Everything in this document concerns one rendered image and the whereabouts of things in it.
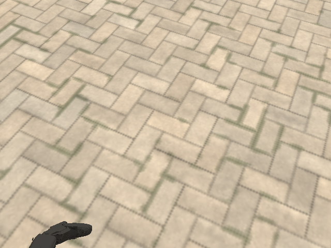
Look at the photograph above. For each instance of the left robot hand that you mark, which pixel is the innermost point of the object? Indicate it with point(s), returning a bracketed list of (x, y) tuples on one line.
[(60, 233)]

